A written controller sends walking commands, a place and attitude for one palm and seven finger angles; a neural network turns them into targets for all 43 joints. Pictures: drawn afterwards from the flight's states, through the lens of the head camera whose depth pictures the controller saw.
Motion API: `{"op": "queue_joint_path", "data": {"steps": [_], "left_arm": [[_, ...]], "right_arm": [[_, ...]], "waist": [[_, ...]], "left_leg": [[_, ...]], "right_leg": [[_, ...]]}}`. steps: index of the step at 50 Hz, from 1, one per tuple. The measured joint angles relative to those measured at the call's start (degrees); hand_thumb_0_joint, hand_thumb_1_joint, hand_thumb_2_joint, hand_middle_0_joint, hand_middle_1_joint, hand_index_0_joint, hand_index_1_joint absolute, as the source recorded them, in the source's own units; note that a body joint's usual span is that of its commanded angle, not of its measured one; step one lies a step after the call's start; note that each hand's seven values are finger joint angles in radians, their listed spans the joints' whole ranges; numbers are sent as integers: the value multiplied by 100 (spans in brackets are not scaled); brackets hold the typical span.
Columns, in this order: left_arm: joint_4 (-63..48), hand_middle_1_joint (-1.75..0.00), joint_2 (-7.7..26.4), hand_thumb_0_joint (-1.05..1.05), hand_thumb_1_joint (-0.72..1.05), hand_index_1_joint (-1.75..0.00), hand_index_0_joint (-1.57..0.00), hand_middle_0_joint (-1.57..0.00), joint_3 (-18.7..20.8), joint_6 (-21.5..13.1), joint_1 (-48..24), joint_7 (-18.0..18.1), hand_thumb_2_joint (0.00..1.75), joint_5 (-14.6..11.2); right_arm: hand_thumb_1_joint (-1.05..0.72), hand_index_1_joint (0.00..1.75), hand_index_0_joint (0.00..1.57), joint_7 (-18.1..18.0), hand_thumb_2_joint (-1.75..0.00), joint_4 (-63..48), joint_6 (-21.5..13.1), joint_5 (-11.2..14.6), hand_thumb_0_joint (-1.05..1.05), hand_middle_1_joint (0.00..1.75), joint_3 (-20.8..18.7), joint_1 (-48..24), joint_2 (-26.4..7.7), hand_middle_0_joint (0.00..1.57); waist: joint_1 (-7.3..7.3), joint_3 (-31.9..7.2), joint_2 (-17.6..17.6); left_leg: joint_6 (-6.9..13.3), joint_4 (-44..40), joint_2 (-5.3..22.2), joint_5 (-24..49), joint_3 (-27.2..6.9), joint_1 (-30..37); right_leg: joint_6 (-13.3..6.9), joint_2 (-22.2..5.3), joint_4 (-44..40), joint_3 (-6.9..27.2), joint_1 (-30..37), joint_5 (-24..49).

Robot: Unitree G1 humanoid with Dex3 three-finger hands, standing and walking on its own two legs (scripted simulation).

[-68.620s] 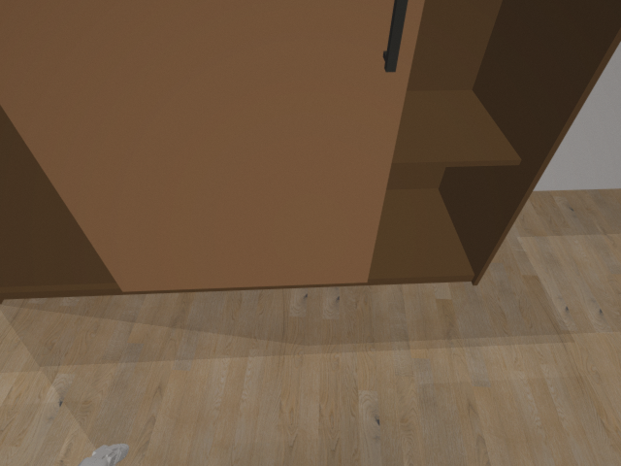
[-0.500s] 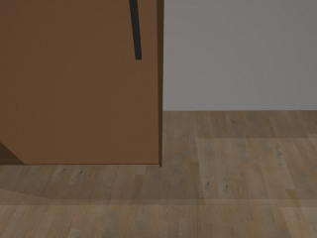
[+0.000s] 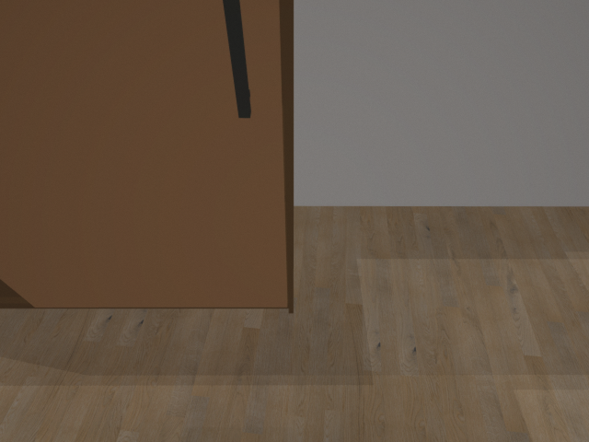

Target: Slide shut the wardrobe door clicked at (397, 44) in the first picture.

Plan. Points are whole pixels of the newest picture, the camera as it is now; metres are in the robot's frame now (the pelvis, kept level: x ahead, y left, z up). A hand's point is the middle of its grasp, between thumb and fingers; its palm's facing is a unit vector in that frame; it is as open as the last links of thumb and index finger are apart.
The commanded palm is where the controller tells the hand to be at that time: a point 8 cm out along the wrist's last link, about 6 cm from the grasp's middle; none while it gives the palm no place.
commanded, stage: look to check the result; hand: left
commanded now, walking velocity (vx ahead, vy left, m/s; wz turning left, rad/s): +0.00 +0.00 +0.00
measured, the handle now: (239, 53) +0.62 +0.12 +0.22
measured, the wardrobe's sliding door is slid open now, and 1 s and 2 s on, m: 0.00 0.00 0.00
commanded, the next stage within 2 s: stand and wait in 0.30 s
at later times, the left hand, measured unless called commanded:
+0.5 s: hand out of the picture +0.09 +0.21 -0.16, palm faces -0.01 -0.95 -0.30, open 7.4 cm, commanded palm none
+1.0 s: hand out of the picture +0.08 +0.21 -0.16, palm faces -0.02 -0.95 -0.31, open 7.4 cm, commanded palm none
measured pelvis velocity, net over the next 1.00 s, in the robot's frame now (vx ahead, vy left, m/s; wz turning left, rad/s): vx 0.01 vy -0.02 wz -0.01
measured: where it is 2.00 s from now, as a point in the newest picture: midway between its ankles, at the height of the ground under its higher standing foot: outside the picture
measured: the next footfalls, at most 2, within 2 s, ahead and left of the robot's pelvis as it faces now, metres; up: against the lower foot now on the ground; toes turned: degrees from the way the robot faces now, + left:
none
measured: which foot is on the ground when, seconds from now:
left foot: down 0.00-1.00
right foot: down 0.00-1.00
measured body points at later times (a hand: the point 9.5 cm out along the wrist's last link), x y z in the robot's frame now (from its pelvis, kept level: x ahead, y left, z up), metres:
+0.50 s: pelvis +0.01 -0.01 +0.00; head +0.03 -0.02 +0.45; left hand +0.09 +0.26 -0.14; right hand +0.08 -0.30 -0.14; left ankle -0.01 +0.11 -0.75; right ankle -0.01 -0.11 -0.75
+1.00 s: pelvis +0.01 -0.02 +0.00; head +0.02 -0.02 +0.45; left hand +0.08 +0.26 -0.14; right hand +0.06 -0.30 -0.15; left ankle -0.01 +0.11 -0.75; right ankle -0.01 -0.11 -0.75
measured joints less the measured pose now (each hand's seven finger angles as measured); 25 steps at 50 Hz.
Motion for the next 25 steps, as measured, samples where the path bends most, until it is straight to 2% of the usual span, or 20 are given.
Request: {"op": "queue_joint_path", "data": {"steps": [10, 25], "left_arm": [[37, -30, 82, 0, 90, -30, -21, -20, -1, 10, 5, 10, 90, -12], [15, -30, -62, 0, 90, -30, -21, -20, -32, -2, -27, 9, 90, -19]], "right_arm": [[-91, 30, 21, -9, -90, 26, 24, 7, 0, 30, 30, -13, -40, 21], [-91, 30, 21, -34, -90, 45, 20, 1, 0, 30, 61, 18, 38, 21]], "waist": [[11, 3, 33], [-18, -43, -13]], "left_leg": [[-55, -79, 48, -21, -20, 106], [-127, -142, 121, -49, -20, 201]], "right_leg": [[-51, 51, -83, -18, 109, -25], [-117, 126, -151, -16, 199, -47]]}}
